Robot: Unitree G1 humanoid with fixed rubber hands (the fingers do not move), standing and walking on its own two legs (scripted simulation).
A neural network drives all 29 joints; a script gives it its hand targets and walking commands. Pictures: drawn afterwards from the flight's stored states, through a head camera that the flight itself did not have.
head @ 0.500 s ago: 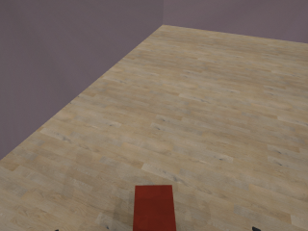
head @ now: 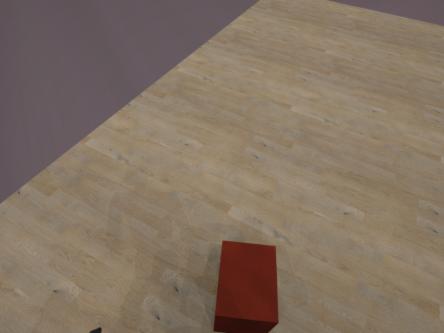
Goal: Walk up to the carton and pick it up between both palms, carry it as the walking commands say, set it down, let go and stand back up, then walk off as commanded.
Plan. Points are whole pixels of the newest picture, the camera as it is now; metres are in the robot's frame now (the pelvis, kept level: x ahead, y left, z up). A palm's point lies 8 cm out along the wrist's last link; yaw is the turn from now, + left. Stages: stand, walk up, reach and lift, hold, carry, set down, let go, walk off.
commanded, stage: stand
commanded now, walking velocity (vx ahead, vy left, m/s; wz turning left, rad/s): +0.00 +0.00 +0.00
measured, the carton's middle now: (243, 290) +0.39 -0.08 -0.62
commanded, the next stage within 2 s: none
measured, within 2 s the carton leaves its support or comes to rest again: neither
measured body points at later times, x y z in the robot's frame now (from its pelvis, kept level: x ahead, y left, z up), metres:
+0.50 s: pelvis -0.03 -0.04 +0.01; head -0.01 -0.03 +0.46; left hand +0.11 +0.24 -0.10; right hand +0.05 -0.30 -0.12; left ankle +0.01 +0.07 -0.72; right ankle -0.05 -0.14 -0.70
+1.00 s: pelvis -0.06 -0.09 +0.00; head -0.05 -0.10 +0.45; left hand +0.05 +0.21 -0.08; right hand +0.06 -0.37 -0.12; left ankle -0.01 +0.03 -0.73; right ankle -0.03 -0.15 -0.72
